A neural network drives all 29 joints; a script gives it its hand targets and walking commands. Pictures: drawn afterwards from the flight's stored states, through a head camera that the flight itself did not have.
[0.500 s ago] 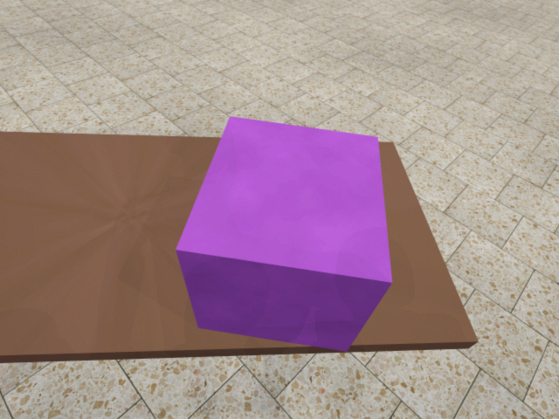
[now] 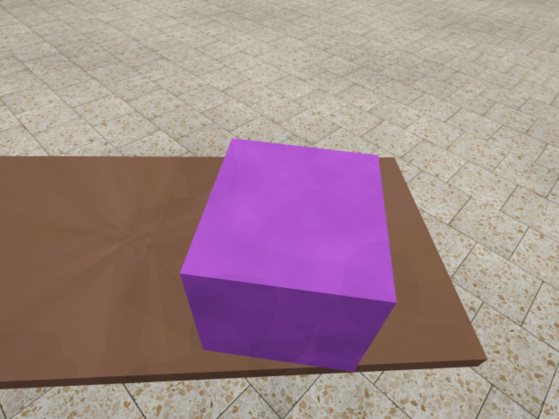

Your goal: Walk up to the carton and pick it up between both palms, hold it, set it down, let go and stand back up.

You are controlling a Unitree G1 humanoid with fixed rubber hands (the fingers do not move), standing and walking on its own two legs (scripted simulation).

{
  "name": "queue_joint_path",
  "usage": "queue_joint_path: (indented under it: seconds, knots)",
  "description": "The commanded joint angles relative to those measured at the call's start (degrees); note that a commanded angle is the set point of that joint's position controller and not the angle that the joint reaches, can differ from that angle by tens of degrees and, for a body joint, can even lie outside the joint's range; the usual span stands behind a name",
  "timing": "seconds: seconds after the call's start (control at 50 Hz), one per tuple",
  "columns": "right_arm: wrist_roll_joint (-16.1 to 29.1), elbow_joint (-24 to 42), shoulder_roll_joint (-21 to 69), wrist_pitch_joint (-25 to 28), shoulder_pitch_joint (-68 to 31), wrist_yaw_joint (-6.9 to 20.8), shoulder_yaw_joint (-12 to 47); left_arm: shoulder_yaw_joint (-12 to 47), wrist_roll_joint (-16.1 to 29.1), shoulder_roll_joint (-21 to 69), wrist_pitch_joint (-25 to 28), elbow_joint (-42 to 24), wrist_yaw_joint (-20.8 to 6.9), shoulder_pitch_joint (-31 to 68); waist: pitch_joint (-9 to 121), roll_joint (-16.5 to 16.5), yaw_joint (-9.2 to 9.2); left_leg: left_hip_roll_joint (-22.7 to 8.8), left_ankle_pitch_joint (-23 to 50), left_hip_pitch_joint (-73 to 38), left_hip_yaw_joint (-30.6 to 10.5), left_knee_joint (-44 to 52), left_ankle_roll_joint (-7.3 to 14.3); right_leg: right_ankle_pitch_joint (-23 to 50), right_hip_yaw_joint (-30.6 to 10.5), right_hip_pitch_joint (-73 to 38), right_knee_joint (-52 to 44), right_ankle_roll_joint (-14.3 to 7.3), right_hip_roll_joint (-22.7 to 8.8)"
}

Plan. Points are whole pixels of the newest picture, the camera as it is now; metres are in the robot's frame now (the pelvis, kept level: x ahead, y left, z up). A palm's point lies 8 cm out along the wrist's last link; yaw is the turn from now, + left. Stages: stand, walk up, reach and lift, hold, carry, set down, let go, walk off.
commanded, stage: stand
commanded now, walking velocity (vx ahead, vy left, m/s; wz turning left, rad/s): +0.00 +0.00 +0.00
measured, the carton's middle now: (291, 252) +0.38 -0.01 +0.03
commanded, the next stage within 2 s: none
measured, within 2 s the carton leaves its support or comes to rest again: neither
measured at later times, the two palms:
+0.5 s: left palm out of the picture -0.08 +0.19 -0.15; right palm out of the picture -0.04 -0.20 -0.15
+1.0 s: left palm out of the picture -0.07 +0.17 -0.15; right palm out of the picture -0.05 -0.20 -0.15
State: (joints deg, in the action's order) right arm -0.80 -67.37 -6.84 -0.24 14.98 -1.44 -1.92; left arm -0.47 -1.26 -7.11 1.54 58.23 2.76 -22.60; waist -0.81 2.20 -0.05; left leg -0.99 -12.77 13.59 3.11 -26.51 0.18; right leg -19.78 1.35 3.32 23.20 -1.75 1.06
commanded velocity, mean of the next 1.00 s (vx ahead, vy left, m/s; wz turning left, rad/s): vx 0.00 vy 0.00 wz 0.00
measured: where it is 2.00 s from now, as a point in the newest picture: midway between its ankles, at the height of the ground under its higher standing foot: outside the picture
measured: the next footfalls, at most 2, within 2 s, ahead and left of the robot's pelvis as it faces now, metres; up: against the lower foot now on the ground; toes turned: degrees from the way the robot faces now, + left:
none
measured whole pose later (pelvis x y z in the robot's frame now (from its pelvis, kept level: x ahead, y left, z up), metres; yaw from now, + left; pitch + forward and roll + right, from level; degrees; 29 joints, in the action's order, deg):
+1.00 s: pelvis +0.00 -0.01 +0.00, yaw +1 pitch -1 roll +1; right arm -0.5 -69.9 -4.1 0.3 18.5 -2.7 -0.3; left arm -0.1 -0.9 -3.6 2.2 66.8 2.8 -22.6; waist -1.0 1.4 -0.2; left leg -1.4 -11.8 12.9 2.1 -25.3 -0.7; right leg -19.2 2.3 2.4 22.0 -2.6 1.7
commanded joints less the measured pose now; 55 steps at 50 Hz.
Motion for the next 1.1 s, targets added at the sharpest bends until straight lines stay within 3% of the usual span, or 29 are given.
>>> queue_joint_path:
  seconds: [0.0,0.02,0.04,0.06,0.1,0.14,0.16,0.24,0.26,0.28,0.3,0.34,0.4,0.44,0.52,0.56,0.64,0.66,0.68,0.7,0.78,0.8,0.88,0.94,0.96,1.0,1.02,1.06,1.08]
  knots:
    - [0.1,0.2,-4.3,0.5,2.6,-0.6,-0.4,-1.0,-0.4,-4.7,0.6,1.2,0.3,-6.3,-3.2,-2.7,-0.72,-5.1,15.3,-5.2,-5.5,3.7,2.4,18.3,-5.1,6.6,-4.4,-1.8,-6.8]
    - [0.1,0.2,-4.1,0.6,2.5,-0.7,-0.5,-0.9,-0.5,-4.2,0.6,1.6,0.5,-6.5,-2.3,-3.5,-0.97,-4.5,14.4,-5.7,-5.2,3.7,2.6,18.1,-5.1,6.3,-4.6,-1.9,-6.9]
    - [0.1,-0.4,-3.7,0.6,2.7,-0.5,-0.6,-1.0,-0.5,-4.3,0.4,2.1,0.8,-4.8,-3.7,-1.2,0.1,-4.6,13.8,-4.8,-5.6,3.9,2.8,18.2,-5.2,6.4,-4.6,-1.9,-6.8]
    - [0.1,-1.0,-2.6,0.4,4.4,-0.6,-0.1,-1.1,0.0,-3.7,0.4,2.6,0.5,-6.2,-3.7,-0.6,-0.37,-4.4,12.6,-4.1,-6.1,4.6,2.6,14.8,-4.7,6.0,-5.3,-1.9,-6.2]
    - [0.0,-1.0,-4.1,0.3,3.4,-0.7,-0.5,-0.1,-0.2,-1.6,0.4,3.4,0.6,-5.8,-4.9,-2.1,-0.33,-4.6,12.4,-4.8,-5.6,4.6,2.5,15.3,-4.8,7.7,-5.4,-1.7,-6.6]
    - [0.1,-1.6,-4.1,0.0,4.2,-0.8,-0.5,-0.5,-0.2,-2.9,0.4,4.7,0.7,-6.3,-5.8,-1.1,-0.1,-4.3,10.5,-5.1,-5.4,5.0,2.5,14.0,-4.3,8.3,-6.0,-1.5,-6.2]
    - [0.0,-2.2,-3.2,0.1,5.3,-0.8,-0.3,-0.4,-0.1,-2.1,0.5,5.1,0.6,-6.6,-5.1,-2.9,-0.06,-4.1,11.6,-5.0,-4.9,4.9,2.1,14.8,-5.1,7.3,-5.6,-1.7,-6.6]
    - [-0.3,-2.6,-4.6,0.4,5.0,-0.9,-0.3,-0.7,-0.2,-3.5,0.4,6.4,0.7,-7.1,-5.0,-1.5,-0.44,-4.5,9.7,-4.5,-6.0,5.2,2.8,13.0,-4.7,7.9,-6.1,-1.7,-6.3]
    - [-0.1,-2.4,-3.0,0.6,5.1,-0.8,0.0,-0.4,-0.2,-2.5,0.4,6.4,0.6,-6.2,-5.6,0.0,0.27,-4.5,10.5,-5.3,-6.0,5.5,2.5,12.8,-4.5,9.2,-5.8,-1.4,-6.2]
    - [-0.2,-2.8,-2.4,0.4,5.3,-1.0,0.0,-0.6,-0.1,-2.3,0.5,6.7,0.5,-6.5,-5.9,-1.3,-0.45,-4.4,10.5,-4.3,-5.9,5.4,2.3,13.5,-4.6,8.0,-6.1,-1.5,-6.3]
    - [0.1,-2.9,-3.1,0.3,6.0,-1.1,-0.1,-0.2,-0.2,-1.5,0.5,7.2,0.5,-7.1,-5.4,-2.3,0.08,-4.0,9.0,-4.4,-5.5,5.6,2.1,13.0,-4.9,8.6,-5.9,-1.5,-6.4]
    - [0.3,-2.9,-1.8,0.1,5.9,-1.0,0.3,-0.3,-0.1,-1.3,0.2,7.8,0.8,-7.2,-6.5,-0.9,0.38,-4.6,8.0,-4.9,-5.8,5.5,2.4,12.3,-5.1,9.3,-6.3,-1.8,-6.5]
    - [-0.2,-2.8,-1.9,0.3,5.8,-1.1,0.3,-0.3,-0.3,-0.5,0.1,8.3,0.5,-8.2,-5.8,-3.2,-0.51,-4.4,7.3,-4.9,-5.5,5.7,2.0,11.5,-4.7,9.6,-6.1,-1.8,-6.2]
    - [0.1,-3.1,-1.7,0.3,6.4,-1.2,0.5,0.1,0.0,0.2,0.1,8.9,0.3,-7.3,-6.8,-1.0,0.02,-4.1,7.4,-3.7,-5.9,5.7,1.9,11.5,-4.4,9.3,-6.1,-1.5,-5.9]
    - [0.5,-2.4,-0.4,0.4,6.5,-1.5,1.0,-0.3,0.0,-0.7,0.5,8.6,0.3,-8.1,-5.8,-1.1,-0.78,-4.4,7.6,-3.1,-5.8,5.5,2.2,12.4,-4.6,8.6,-6.6,-1.7,-6.4]
    - [0.3,-2.6,-1.7,0.5,6.9,-1.2,0.6,0.0,0.0,-0.8,0.5,8.6,0.2,-6.4,-6.4,-1.2,0.29,-4.1,8.6,-3.0,-5.2,5.4,1.9,13.7,-4.7,8.4,-6.5,-1.7,-6.5]
    - [0.3,-3.2,-0.8,0.5,9.0,-1.1,0.9,0.1,0.2,-0.6,0.5,9.0,0.6,-7.6,-7.0,-2.0,0.55,-4.1,9.3,-3.1,-5.1,5.1,2.0,13.8,-5.2,8.7,-6.5,-1.8,-6.8]
    - [-0.1,-3.0,-0.8,0.5,8.5,-1.2,1.0,-0.2,0.2,-0.8,0.3,9.1,0.4,-8.4,-7.2,-2.9,-0.64,-4.2,8.7,-2.0,-5.4,5.4,1.8,14.0,-5.0,7.4,-6.8,-1.9,-6.9]
    - [0.2,-3.2,-0.6,0.6,8.1,-1.1,1.1,0.0,0.3,0.0,0.3,9.1,0.4,-7.5,-6.4,-2.3,0.17,-4.3,10.2,-3.3,-5.3,5.2,1.6,14.3,-4.3,8.2,-6.2,-1.6,-6.5]
    - [0.2,-3.2,-1.5,0.5,8.9,-1.3,1.1,0.1,0.2,0.6,0.1,9.2,0.5,-8.0,-7.2,-0.4,-0.24,-4.8,9.8,-2.8,-5.5,4.9,1.8,14.4,-4.2,8.3,-6.4,-1.7,-6.7]
    - [0.3,-2.9,-1.0,0.6,9.0,-1.3,1.1,0.1,0.4,0.2,0.5,9.0,0.3,-7.3,-6.1,-1.2,0.44,-4.6,9.8,-4.2,-5.6,4.6,1.8,13.6,-4.3,8.5,-6.7,-1.6,-6.6]
    - [0.2,-3.1,-1.1,0.6,8.5,-1.4,1.1,0.0,0.3,0.2,0.6,8.9,0.4,-7.2,-6.0,-2.1,-0.16,-4.7,10.3,-3.7,-5.7,4.8,1.6,14.2,-4.4,7.9,-6.8,-1.8,-6.7]
    - [0.3,-2.8,-1.6,0.7,9.0,-1.6,1.0,0.1,0.6,0.5,1.0,9.2,0.1,-8.0,-5.7,0.4,0.03,-4.8,11.3,-3.7,-5.4,3.9,2.1,17.9,-4.3,7.1,-5.9,-1.7,-6.7]
    - [0.5,-2.2,-0.8,0.8,8.0,-1.4,1.1,0.1,0.4,1.3,0.9,9.2,0.2,-8.4,-5.1,-1.2,-0.74,-4.6,12.7,-2.7,-4.8,3.1,1.6,21.5,-4.5,5.1,-5.3,-1.8,-7.1]
    - [0.3,-2.6,-0.1,0.7,7.9,-1.5,1.3,-0.5,0.3,-1.2,0.8,9.4,0.2,-8.6,-5.2,-0.1,-1.14,-4.6,13.2,-3.6,-4.5,3.5,1.2,21.7,-3.9,5.9,-5.0,-1.6,-6.8]
    - [0.4,-3.0,-0.7,0.5,8.9,-1.7,1.2,-0.3,0.4,0.2,0.6,9.1,0.4,-7.6,-7.0,-2.6,-0.32,-4.2,11.8,-2.8,-4.8,3.7,1.3,20.4,-4.4,6.8,-5.3,-1.7,-7.2]
    - [0.3,-2.1,-1.5,0.8,8.2,-1.6,1.1,-0.3,0.6,0.7,0.5,9.4,0.5,-8.6,-6.0,-0.6,-0.56,-4.9,11.2,-3.0,-5.0,3.5,1.9,19.6,-4.3,6.2,-6.0,-1.7,-6.5]
    - [0.4,-2.6,-1.0,0.7,8.3,-1.4,1.2,-0.3,0.4,0.1,0.6,9.4,0.6,-9.0,-6.5,-1.1,-0.54,-4.9,12.0,-3.8,-4.9,2.9,1.4,22.4,-4.2,7.1,-5.6,-1.7,-7.0]
    - [0.5,-2.5,-0.6,0.6,9.4,-1.5,1.3,-0.4,0.5,-0.3,0.7,8.8,0.4,-7.7,-6.5,-0.9,0.34,-4.7,12.2,-4.0,-4.6,3.0,1.3,22.5,-4.4,7.1,-5.6,-2.0,-6.9]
